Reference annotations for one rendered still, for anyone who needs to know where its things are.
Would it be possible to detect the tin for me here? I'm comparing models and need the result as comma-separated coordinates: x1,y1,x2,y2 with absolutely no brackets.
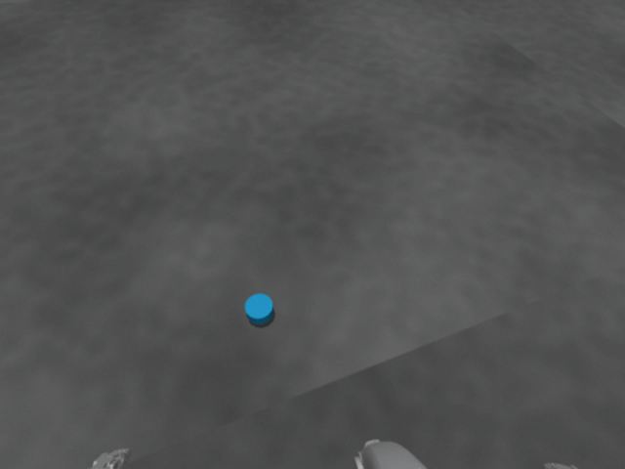
245,293,273,324

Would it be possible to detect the left robot hand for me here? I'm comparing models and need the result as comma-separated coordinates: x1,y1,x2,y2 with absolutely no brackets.
88,448,131,469

